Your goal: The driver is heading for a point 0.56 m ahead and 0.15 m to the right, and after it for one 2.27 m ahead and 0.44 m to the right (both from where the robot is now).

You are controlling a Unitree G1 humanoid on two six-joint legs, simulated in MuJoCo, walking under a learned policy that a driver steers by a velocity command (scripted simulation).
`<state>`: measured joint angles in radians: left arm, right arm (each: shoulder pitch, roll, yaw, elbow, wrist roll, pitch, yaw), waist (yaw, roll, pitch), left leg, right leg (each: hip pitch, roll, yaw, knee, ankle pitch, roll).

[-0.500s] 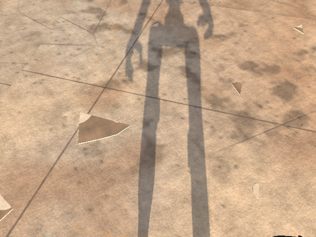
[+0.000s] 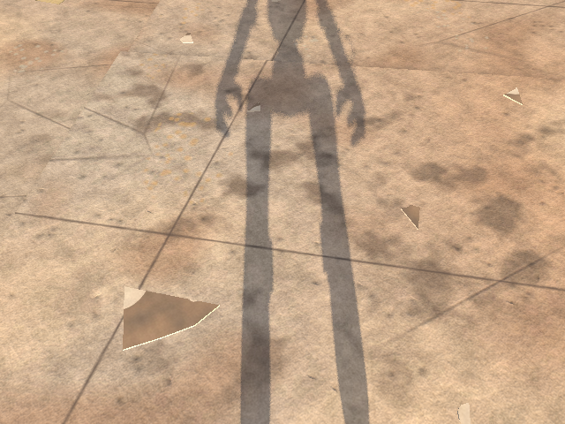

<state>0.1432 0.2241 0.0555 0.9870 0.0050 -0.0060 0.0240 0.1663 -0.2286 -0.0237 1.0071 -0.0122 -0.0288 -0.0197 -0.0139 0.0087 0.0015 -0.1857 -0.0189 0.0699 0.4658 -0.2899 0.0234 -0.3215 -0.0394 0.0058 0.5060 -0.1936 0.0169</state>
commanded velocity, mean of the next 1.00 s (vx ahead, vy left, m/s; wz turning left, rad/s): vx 0.40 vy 0.00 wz -0.31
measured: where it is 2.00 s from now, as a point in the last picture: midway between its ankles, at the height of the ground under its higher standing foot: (335, 420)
